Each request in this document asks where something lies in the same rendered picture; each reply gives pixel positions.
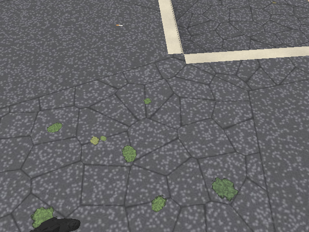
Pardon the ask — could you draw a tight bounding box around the left robot hand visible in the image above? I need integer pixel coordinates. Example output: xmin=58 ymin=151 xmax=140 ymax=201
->
xmin=30 ymin=217 xmax=81 ymax=232

